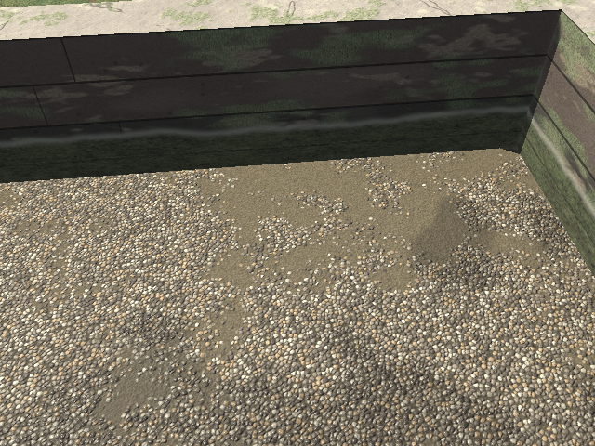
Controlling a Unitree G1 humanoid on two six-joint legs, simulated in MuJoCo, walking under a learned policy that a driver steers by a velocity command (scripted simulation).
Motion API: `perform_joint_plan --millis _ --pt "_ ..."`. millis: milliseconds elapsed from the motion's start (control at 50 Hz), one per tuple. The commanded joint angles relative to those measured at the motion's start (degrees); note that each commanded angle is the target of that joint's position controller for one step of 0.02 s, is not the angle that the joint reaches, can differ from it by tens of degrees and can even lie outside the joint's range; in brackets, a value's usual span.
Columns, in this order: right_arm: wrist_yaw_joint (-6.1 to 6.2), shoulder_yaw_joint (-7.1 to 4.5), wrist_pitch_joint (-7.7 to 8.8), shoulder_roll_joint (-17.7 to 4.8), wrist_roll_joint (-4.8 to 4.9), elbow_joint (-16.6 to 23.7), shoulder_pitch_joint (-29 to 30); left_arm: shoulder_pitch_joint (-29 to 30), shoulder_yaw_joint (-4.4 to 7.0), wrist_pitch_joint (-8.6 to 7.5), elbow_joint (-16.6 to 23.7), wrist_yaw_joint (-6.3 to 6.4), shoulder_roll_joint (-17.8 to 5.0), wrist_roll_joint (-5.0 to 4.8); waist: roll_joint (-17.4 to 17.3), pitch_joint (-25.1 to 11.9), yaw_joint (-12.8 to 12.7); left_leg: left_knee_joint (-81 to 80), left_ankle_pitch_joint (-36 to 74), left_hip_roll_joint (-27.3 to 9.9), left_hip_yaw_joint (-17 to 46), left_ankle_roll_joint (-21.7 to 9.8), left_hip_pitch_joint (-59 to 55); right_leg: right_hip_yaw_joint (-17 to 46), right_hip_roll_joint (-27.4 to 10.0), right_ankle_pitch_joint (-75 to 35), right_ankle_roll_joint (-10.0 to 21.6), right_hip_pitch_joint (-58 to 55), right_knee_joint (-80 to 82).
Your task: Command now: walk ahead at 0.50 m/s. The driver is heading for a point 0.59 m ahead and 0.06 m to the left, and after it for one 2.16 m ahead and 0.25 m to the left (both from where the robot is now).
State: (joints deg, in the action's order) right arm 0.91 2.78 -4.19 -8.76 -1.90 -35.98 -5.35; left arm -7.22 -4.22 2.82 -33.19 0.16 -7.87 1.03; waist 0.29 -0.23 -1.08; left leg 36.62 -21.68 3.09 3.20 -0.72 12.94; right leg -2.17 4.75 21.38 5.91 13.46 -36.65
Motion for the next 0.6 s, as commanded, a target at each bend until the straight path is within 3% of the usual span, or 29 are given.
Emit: perform_joint_plan --millis 20,40,60,80,120,140,160,180,200,260,280,300,320,340,400,420,440,480,500,520,540,560,600 --pt "0.08 -0.89 1.10 -3.34 -0.03 5.05 4.97 4.72 1.06 -0.72 5.25 0.38 -3.62 -0.30 0.92 -2.95 0.37 -2.96 8.26 -2.00 2.78 -1.06 -2.46 9.86 -8.15 -14.32 -0.45 2.05 8.99" --pt "0.05 -0.90 1.07 -3.42 -0.01 5.03 5.01 4.69 1.07 -0.58 5.32 0.38 -3.69 -0.34 1.01 -2.33 0.36 -2.93 8.26 -1.96 2.73 -1.00 -2.25 9.87 -8.18 -14.14 -0.47 2.49 9.19" --pt "-0.06 -0.92 0.60 -4.09 0.25 6.56 7.57 7.51 0.84 -0.78 6.84 -0.44 -3.33 0.25 0.44 -0.38 -0.36 -2.29 19.10 -3.10 3.50 -0.84 -0.37 7.22 -7.70 -23.02 -0.69 3.26 6.12" --pt "0.10 -1.04 1.02 -3.58 -0.09 4.78 4.12 2.94 1.05 -0.90 4.88 0.13 -3.33 0.05 0.38 -6.40 -0.07 -2.53 10.44 -2.41 3.20 -1.21 -4.24 8.97 -7.76 -15.78 -0.69 0.83 8.05" --pt "0.10 -0.86 1.16 -3.36 -0.04 4.95 4.58 4.21 1.08 -0.80 5.17 0.36 -3.66 -0.20 0.85 -3.33 0.33 -3.00 9.01 -2.14 2.94 -1.11 -2.77 9.49 -7.92 -14.29 -0.58 1.95 8.86" --pt "0.01 -0.92 0.72 -4.08 0.21 6.47 7.43 7.40 0.87 -0.98 6.73 -0.42 -3.33 0.36 0.15 -0.94 -0.37 -2.34 19.82 -3.24 3.68 -1.04 -0.64 7.07 -7.59 -23.24 -0.71 2.71 5.84" --pt "0.02 -1.14 0.56 -4.22 0.03 6.31 6.94 5.90 0.93 -1.15 6.29 -0.64 -3.02 0.78 -0.23 -3.99 -0.85 -1.74 21.64 -3.57 4.07 -1.26 -2.06 6.54 -7.43 -24.49 -0.92 1.52 5.09" --pt "0.20 -1.08 0.96 -3.56 -0.04 4.86 3.88 2.27 1.01 -1.13 4.57 0.10 -3.28 0.08 0.05 -7.78 -0.10 -2.25 11.31 -2.46 3.20 -1.29 -4.79 8.51 -7.61 -16.41 -0.86 0.31 7.44" --pt "0.16 -0.89 1.04 -3.25 -0.02 5.10 4.40 3.64 1.03 -0.99 4.86 0.31 -3.50 -0.18 0.66 -4.74 0.33 -2.73 9.53 -2.12 2.91 -1.11 -3.27 9.06 -7.82 -15.02 -0.73 1.42 8.29" --pt "0.06 -0.88 1.05 -3.41 -0.01 5.03 5.01 4.56 1.08 -0.60 5.32 0.39 -3.68 -0.32 1.00 -2.35 0.36 -2.89 8.39 -1.91 2.83 -1.03 -2.17 9.66 -8.22 -14.13 -0.48 2.44 9.08" --pt "-0.05 -0.91 0.58 -4.10 0.24 6.56 7.57 7.40 0.85 -0.79 6.84 -0.42 -3.33 0.26 0.46 -0.40 -0.35 -2.24 19.24 -3.04 3.60 -0.87 -0.27 7.03 -7.75 -23.04 -0.69 3.20 6.00" --pt "-0.05 -1.10 0.51 -4.17 0.00 6.28 6.83 5.81 0.91 -1.10 6.31 -0.66 -2.97 0.80 0.07 -3.98 -0.82 -1.71 21.39 -3.49 4.10 -1.18 -1.95 6.48 -7.50 -24.31 -0.88 1.67 5.11" --pt "0.17 -1.08 0.98 -3.58 -0.08 4.83 3.75 2.12 1.02 -1.17 4.57 0.08 -3.26 0.12 0.13 -7.96 -0.08 -2.28 11.21 -2.41 3.28 -1.27 -4.79 8.46 -7.67 -16.30 -0.84 0.20 7.45" --pt "0.15 -0.90 1.06 -3.28 -0.03 5.08 4.37 3.54 1.04 -1.04 4.87 0.30 -3.52 -0.17 0.66 -4.78 0.34 -2.73 9.46 -2.08 2.97 -1.11 -3.23 9.00 -7.88 -14.84 -0.72 1.41 8.30" --pt "0.06 -0.88 1.05 -3.41 0.00 5.04 5.09 4.52 1.09 -0.63 5.35 0.39 -3.70 -0.32 0.96 -2.30 0.36 -2.88 8.40 -1.88 2.90 -1.04 -2.10 9.55 -8.26 -13.94 -0.49 2.49 9.08" --pt "-0.06 -0.90 0.57 -4.10 0.25 6.58 7.64 7.37 0.86 -0.81 6.86 -0.43 -3.33 0.26 0.44 -0.35 -0.35 -2.24 19.25 -3.01 3.67 -0.88 -0.17 6.93 -7.78 -22.87 -0.71 3.24 5.98" --pt "0.11 -1.03 0.99 -3.58 -0.08 4.78 4.17 2.76 1.06 -0.94 4.92 0.15 -3.31 0.07 0.36 -6.40 -0.08 -2.48 10.57 -2.32 3.37 -1.25 -4.09 8.65 -7.85 -15.60 -0.71 0.80 7.93" --pt "0.10 -0.85 1.13 -3.35 -0.03 4.95 4.62 4.01 1.10 -0.83 5.20 0.38 -3.65 -0.18 0.83 -3.33 0.32 -2.94 9.11 -2.04 3.10 -1.14 -2.61 9.18 -8.02 -14.13 -0.60 1.92 8.74" --pt "0.01 -0.91 0.69 -4.10 0.20 6.49 7.47 7.24 0.89 -1.01 6.75 -0.40 -3.32 0.38 0.18 -0.94 -0.36 -2.28 19.95 -3.13 3.83 -1.07 -0.45 6.79 -7.69 -23.15 -0.73 2.67 5.70" --pt "0.02 -1.13 0.53 -4.24 0.02 6.32 6.97 5.74 0.95 -1.18 6.30 -0.62 -3.01 0.80 -0.19 -4.00 -0.83 -1.68 21.77 -3.46 4.22 -1.30 -1.87 6.26 -7.53 -24.44 -0.94 1.46 4.94" --pt "0.21 -1.07 0.94 -3.57 -0.03 4.86 3.90 2.08 1.03 -1.16 4.59 0.12 -3.27 0.10 0.05 -7.81 -0.11 -2.19 11.41 -2.37 3.36 -1.32 -4.62 8.20 -7.71 -16.30 -0.88 0.24 7.31" --pt "0.17 -0.88 1.01 -3.26 -0.01 5.10 4.43 3.45 1.04 -1.02 4.88 0.33 -3.49 -0.16 0.65 -4.76 0.32 -2.66 9.63 -2.02 3.06 -1.14 -3.11 8.76 -7.93 -14.90 -0.74 1.38 8.16" --pt "0.09 -0.86 1.06 -3.32 -0.02 5.06 5.02 4.41 1.08 -0.77 5.28 0.42 -3.60 -0.26 0.91 -2.98 0.36 -2.85 8.48 -1.85 3.03 -1.11 -2.23 9.34 -8.30 -14.18 -0.48 1.95 8.77"
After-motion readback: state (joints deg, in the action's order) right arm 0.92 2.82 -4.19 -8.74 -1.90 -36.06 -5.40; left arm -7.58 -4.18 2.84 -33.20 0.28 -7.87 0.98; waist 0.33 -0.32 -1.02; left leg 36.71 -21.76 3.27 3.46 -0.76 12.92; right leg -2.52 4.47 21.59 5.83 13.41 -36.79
